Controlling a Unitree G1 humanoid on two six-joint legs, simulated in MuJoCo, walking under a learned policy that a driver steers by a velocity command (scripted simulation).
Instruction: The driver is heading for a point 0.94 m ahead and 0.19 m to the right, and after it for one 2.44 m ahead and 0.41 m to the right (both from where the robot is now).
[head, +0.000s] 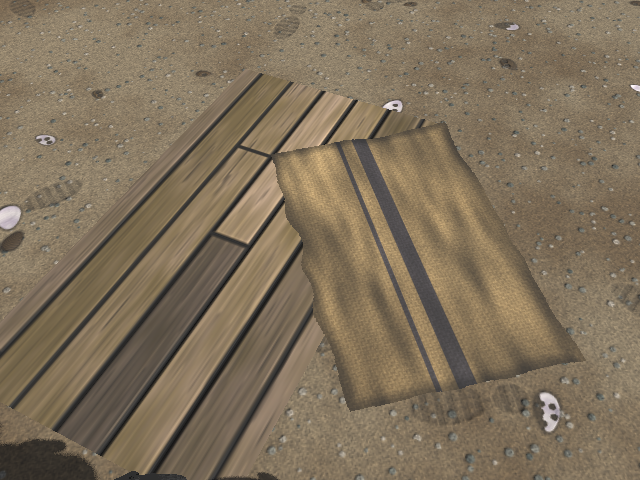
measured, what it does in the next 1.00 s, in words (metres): walks ahead, turning right: right foot, then left foot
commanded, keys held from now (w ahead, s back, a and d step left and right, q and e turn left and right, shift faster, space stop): w+shift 0.40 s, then w+e+shift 0.44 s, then e+shift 0.16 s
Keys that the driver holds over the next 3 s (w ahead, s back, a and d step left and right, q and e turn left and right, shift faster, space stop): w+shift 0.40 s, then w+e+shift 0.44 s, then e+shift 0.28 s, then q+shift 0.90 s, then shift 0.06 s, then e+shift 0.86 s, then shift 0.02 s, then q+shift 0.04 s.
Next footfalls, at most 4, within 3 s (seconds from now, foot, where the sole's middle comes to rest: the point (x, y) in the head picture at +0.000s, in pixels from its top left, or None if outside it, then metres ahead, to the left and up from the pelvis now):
0.14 right None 0.36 -0.08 -0.77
0.60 left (265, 346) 0.81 0.11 -0.77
1.02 right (360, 229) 1.16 -0.15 -0.77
1.64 left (304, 183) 1.36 -0.01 -0.77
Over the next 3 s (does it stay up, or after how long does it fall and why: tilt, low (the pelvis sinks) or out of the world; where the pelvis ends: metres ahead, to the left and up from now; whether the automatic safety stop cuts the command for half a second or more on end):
stays up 1.32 -0.16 -0.01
